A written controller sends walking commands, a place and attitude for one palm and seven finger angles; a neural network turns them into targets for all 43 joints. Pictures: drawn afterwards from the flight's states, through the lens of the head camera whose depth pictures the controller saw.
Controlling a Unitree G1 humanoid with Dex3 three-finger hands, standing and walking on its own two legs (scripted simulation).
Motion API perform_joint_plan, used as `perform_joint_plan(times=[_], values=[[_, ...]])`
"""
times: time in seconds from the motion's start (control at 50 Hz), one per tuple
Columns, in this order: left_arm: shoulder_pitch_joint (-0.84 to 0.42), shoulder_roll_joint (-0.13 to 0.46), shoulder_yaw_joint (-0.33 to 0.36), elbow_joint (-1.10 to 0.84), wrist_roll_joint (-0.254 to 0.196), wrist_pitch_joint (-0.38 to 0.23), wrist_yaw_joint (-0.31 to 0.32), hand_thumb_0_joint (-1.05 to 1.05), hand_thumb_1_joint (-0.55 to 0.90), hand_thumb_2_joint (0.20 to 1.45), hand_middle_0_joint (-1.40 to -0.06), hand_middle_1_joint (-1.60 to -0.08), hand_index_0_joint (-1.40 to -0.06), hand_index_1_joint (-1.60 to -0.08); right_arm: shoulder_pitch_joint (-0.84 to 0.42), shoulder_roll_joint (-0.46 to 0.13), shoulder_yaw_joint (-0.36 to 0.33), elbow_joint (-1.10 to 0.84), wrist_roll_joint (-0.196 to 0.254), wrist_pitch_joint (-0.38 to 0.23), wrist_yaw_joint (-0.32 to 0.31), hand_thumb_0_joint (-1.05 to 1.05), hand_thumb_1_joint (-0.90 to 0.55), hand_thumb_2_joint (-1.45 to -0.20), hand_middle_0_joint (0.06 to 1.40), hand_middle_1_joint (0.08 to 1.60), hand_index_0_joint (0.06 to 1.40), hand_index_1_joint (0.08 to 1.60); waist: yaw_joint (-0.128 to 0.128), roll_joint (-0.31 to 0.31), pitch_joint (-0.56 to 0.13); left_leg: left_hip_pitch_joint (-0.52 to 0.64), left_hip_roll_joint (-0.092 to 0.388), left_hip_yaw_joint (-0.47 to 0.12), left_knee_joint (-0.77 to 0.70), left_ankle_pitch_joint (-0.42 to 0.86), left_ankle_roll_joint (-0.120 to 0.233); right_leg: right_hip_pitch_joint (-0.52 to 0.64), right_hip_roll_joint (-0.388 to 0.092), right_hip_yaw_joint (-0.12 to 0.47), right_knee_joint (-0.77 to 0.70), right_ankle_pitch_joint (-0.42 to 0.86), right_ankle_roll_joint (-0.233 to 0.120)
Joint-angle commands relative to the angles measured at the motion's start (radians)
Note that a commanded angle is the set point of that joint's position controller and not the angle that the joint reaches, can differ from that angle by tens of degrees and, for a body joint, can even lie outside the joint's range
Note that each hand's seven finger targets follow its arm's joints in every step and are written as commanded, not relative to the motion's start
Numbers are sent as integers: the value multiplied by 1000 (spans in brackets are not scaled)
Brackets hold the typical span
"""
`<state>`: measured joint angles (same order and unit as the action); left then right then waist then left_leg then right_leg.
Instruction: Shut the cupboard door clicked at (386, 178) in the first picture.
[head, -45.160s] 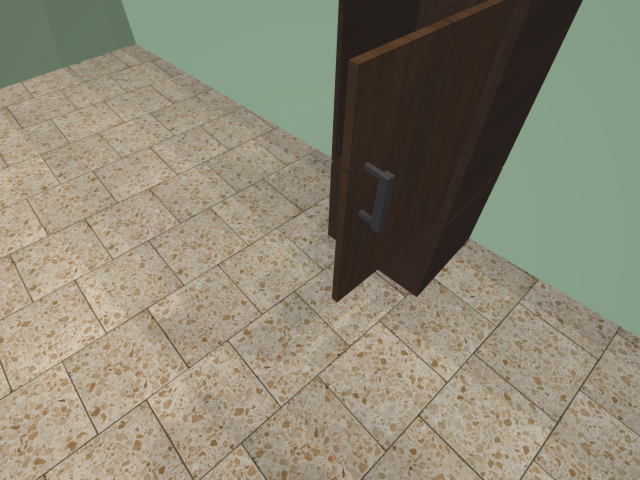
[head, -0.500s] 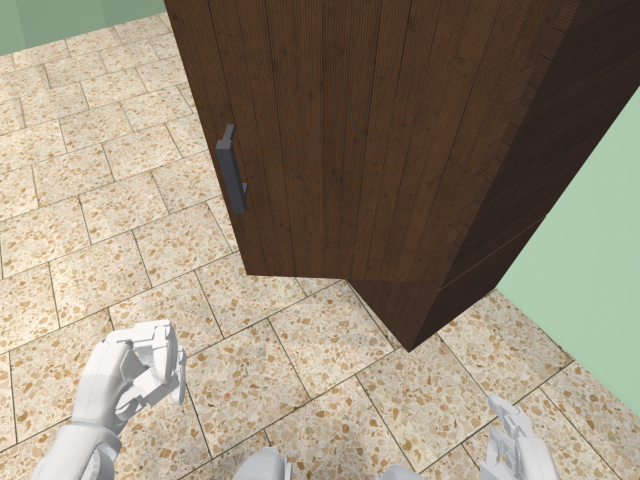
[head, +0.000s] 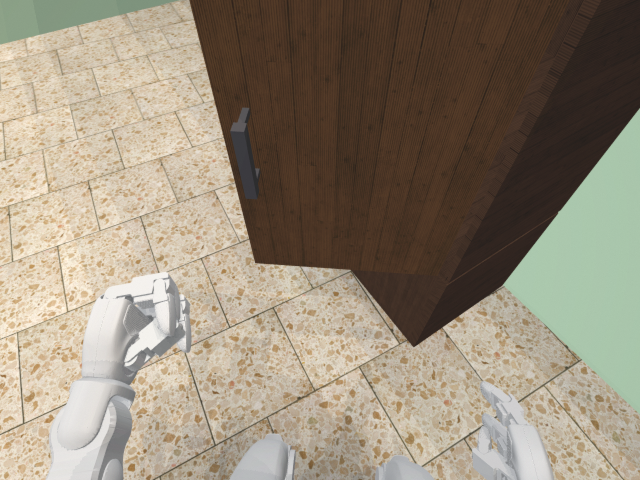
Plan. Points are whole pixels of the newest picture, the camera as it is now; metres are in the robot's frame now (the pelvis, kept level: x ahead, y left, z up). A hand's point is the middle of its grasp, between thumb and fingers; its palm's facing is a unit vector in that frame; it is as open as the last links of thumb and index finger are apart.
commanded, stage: bring the fist close to the handle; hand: left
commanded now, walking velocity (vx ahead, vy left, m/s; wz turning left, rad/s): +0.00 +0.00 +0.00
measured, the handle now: (248, 155) +0.54 +0.16 +0.08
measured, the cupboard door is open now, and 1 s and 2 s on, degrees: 52 52 44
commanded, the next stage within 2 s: push the door shut along its arc in 1.20 s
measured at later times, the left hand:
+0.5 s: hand (248, 252) +0.37 +0.13 +0.06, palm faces -0.07 -1.00 -0.01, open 3.1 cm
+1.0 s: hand (271, 199) +0.44 +0.11 +0.09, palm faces +0.00 -1.00 -0.04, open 3.1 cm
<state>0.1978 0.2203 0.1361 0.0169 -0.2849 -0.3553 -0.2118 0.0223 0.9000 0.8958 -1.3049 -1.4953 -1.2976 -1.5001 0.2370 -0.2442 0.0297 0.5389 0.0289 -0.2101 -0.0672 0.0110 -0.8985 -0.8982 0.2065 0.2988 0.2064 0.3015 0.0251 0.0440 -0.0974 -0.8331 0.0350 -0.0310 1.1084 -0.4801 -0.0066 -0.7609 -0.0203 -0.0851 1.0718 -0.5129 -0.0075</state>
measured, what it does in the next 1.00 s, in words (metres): stands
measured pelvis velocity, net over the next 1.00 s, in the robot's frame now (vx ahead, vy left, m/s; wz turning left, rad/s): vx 0.00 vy -0.01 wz -0.05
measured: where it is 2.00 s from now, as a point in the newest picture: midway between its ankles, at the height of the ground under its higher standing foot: outside the picture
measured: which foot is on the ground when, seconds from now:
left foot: down 0.00-1.00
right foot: down 0.00-1.00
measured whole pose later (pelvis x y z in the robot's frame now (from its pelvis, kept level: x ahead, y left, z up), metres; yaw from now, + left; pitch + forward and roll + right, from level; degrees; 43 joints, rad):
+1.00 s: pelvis +0.00 -0.01 +0.01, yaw -3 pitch +16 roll +0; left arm -0.59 0.21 0.21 0.85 -0.11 -0.43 -0.04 0.02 0.90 0.90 -1.30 -1.49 -1.29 -1.50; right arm 0.33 -0.25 -0.01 0.67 0.00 -0.06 0.00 0.01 -0.90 -0.90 0.21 0.30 0.21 0.30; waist -0.07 0.03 -0.12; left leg -0.86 0.05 0.03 1.02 -0.44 -0.01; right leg -0.84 -0.01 -0.02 1.03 -0.47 -0.01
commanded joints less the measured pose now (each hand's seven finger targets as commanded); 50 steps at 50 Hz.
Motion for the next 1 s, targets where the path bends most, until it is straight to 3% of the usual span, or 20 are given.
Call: perform_joint_plan(times=[0.0,0.06,0.12,0.18,0.22,0.24,0.34,0.42,0.5,0.52,0.56,0.6,0.62,0.66,0.72,0.78,0.84,0.88,0.92,0.98], values=[[-186,56,-74,-158,33,11,-26,0,900,900,-1300,-1500,-1300,-1500,8,-134,-59,-145,8,-48,-4,0,-900,-900,200,300,200,300,-54,13,-236,197,-27,-22,-216,138,27,83,32,37,-186,169,-13],[-250,116,-7,-125,50,74,5,0,900,900,-1300,-1500,-1300,-1500,2,-134,-57,-150,8,-25,-3,0,-900,-900,200,300,200,300,-34,-6,-257,199,-30,-13,-230,161,25,120,29,40,-196,189,-11],[-363,165,94,-102,39,70,77,0,900,900,-1300,-1500,-1300,-1500,-10,-128,-52,-139,0,-5,-3,0,-900,-900,200,300,200,300,-17,-40,-260,191,-33,-7,-236,182,21,160,31,41,-200,204,-13],[-460,109,74,-69,43,19,129,0,900,900,-1300,-1500,-1300,-1500,-20,-109,-50,-123,-4,4,8,0,-900,-900,200,300,200,300,-26,-38,-273,209,-34,8,-230,208,18,158,28,44,-193,242,-10],[-496,113,61,-15,66,-11,142,0,900,900,-1300,-1500,-1300,-1500,-7,-117,-53,-103,-8,7,13,0,-900,-900,200,300,200,300,-36,-27,-269,206,-30,5,-230,211,18,143,30,41,-189,242,-14],[-517,74,14,16,79,-22,136,0,900,900,-1300,-1500,-1300,-1500,-7,-116,-54,-96,-9,7,18,0,-900,-900,200,300,200,300,-46,-21,-265,212,-29,10,-228,208,19,130,27,44,-189,246,-12],[-618,43,-61,182,104,3,81,0,900,900,-1300,-1500,-1300,-1500,36,-139,-67,-65,-1,23,22,0,-900,-900,200,300,200,300,-78,-32,-247,219,-23,11,-230,202,21,104,26,49,-210,262,-10],[-743,111,30,202,78,9,95,0,900,900,-1300,-1500,-1300,-1500,46,-146,-72,-55,-3,39,14,0,-900,-900,200,300,200,300,-59,-39,-334,239,-27,13,-229,254,19,158,25,53,-205,320,-12],[-850,101,52,178,90,-58,156,0,900,900,-1300,-1500,-1300,-1500,47,-124,-75,-36,-11,45,23,0,-900,-900,200,300,200,300,-50,-2,-429,298,-26,20,-212,365,14,177,22,53,-168,433,-11],[-858,126,70,192,103,-72,172,0,900,900,-1300,-1500,-1300,-1500,58,-129,-77,-31,-15,47,25,0,-900,-900,200,300,200,300,-49,-5,-435,297,-25,17,-204,386,15,175,25,53,-159,449,-12],[-851,75,23,274,129,-87,183,0,900,900,-1300,-1500,-1300,-1500,68,-123,-79,-14,-18,56,38,0,-900,-900,200,300,200,300,-63,-15,-394,287,-21,22,-205,386,12,147,25,50,-161,451,-10],[-898,77,19,394,145,-75,182,0,900,900,-1300,-1500,-1300,-1500,83,-132,-81,5,-19,69,44,0,-900,-900,200,300,200,300,-87,-49,-328,233,-22,26,-209,312,16,118,27,53,-179,400,-5],[-891,104,45,443,151,-66,178,0,900,900,-1300,-1500,-1300,-1500,97,-139,-85,5,-18,76,43,0,-900,-900,200,300,200,300,-83,-74,-315,215,-23,26,-212,307,19,128,31,56,-187,399,-6],[-944,74,15,515,153,-47,167,0,900,900,-1300,-1500,-1300,-1500,98,-140,-84,3,-13,89,45,0,-900,-900,200,300,200,300,-101,-88,-288,195,-26,33,-223,261,19,115,26,59,-208,365,-2],[-1074,113,56,554,136,-44,161,0,900,900,-1300,-1500,-1300,-1500,109,-146,-82,5,-13,98,38,0,-900,-900,200,300,200,300,-100,-58,-322,192,-31,34,-220,237,22,123,27,69,-217,340,-4],[-1229,146,93,551,133,-98,176,0,900,900,-1300,-1500,-1300,-1500,121,-139,-87,27,-20,96,36,0,-900,-900,200,300,200,300,-108,-60,-418,210,-30,31,-190,282,22,147,25,79,-188,398,-2],[-1182,163,118,563,147,-154,184,0,900,900,-1300,-1500,-1300,-1500,131,-136,-91,31,-28,94,46,0,-900,-900,200,300,200,300,-83,-16,-497,245,-29,33,-181,337,19,159,27,77,-160,448,-6],[-1158,139,95,595,160,-165,180,0,900,900,-1300,-1500,-1300,-1500,140,-134,-91,36,-31,97,58,0,-900,-900,200,300,200,300,-85,-8,-469,235,-28,38,-185,331,18,143,29,72,-162,440,-5],[-1066,186,138,660,171,-149,173,0,900,900,-1300,-1500,-1300,-1500,158,-146,-96,28,-32,111,63,0,-900,-900,200,300,200,300,-68,-46,-448,197,-30,44,-193,328,22,170,35,76,-170,448,-6],[-1074,165,121,703,159,-105,154,0,900,900,-1300,-1500,-1300,-1500,157,-144,-94,14,-22,130,62,0,-900,-900,200,300,200,300,-88,-118,-365,129,-35,63,-214,247,29,189,28,93,-220,397,8]])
